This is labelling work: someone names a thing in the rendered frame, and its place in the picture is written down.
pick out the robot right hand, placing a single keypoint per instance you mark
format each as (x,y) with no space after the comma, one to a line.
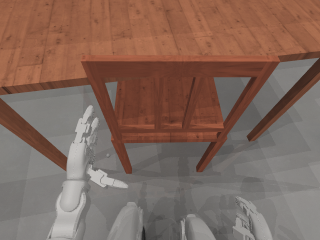
(254,227)

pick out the robot left thigh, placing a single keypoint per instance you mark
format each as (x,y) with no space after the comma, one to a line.
(128,223)

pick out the table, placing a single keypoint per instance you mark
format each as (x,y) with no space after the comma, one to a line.
(42,43)

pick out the left robot forearm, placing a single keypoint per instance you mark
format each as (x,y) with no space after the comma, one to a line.
(72,206)

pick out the chair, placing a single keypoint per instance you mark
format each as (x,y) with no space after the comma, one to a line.
(176,100)

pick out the robot left hand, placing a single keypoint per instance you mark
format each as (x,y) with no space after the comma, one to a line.
(81,153)

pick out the robot right shin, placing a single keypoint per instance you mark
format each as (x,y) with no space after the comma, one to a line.
(191,215)

